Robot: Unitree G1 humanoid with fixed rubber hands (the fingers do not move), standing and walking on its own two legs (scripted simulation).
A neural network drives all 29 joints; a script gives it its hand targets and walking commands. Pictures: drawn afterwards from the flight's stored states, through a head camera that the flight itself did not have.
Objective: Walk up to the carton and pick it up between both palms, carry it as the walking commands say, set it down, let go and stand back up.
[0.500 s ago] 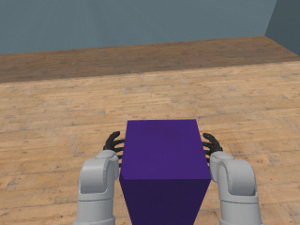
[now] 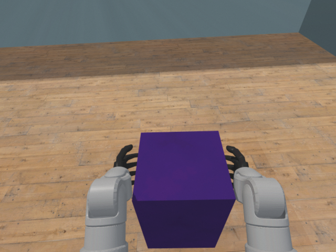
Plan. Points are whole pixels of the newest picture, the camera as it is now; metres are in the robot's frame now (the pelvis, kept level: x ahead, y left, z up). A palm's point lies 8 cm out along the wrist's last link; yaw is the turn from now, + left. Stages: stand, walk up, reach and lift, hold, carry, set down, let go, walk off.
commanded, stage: carry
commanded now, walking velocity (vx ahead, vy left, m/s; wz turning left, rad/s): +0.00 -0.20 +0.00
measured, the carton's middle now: (180, 194) +0.28 +0.01 +0.02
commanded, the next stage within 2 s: none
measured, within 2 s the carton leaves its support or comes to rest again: neither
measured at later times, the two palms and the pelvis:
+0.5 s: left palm (141, 184) +0.27 +0.09 +0.07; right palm (262, 186) +0.27 -0.17 +0.08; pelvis -0.01 -0.04 -0.01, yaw +1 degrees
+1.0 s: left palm (170, 204) +0.22 +0.03 +0.08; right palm (303, 201) +0.23 -0.23 +0.09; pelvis -0.05 -0.11 +0.00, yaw +1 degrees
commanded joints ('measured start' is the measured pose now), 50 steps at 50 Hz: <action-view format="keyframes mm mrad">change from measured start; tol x32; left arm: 1 -457 -1016 -667 -49 -445 -2 -285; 50 -440 -1030 -706 -127 -442 -19 -274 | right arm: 1 -481 992 610 -90 422 -38 272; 50 -427 1011 606 -146 443 -56 292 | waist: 1 -13 69 -258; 19 -8 -134 -265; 27 -32 318 -269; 35 -6 -284 -262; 50 -32 121 -201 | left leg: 1 79 190 -142 -116 24 58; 21 -8 48 74 241 -225 17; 26 294 418 -362 -190 258 154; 31 163 284 -71 -84 460 94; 38 -146 40 86 515 -346 10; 45 318 169 -26 -243 41 45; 47 404 548 -418 -230 504 247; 50 302 385 -159 -212 399 177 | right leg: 1 106 -84 64 -47 61 -10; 21 100 -205 197 -193 87 -142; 28 -141 -49 40 301 -253 20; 38 218 -271 179 -199 305 -205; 44 216 -188 71 -72 395 -150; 47 -249 -38 6 342 -312 21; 50 -235 -54 87 505 -180 45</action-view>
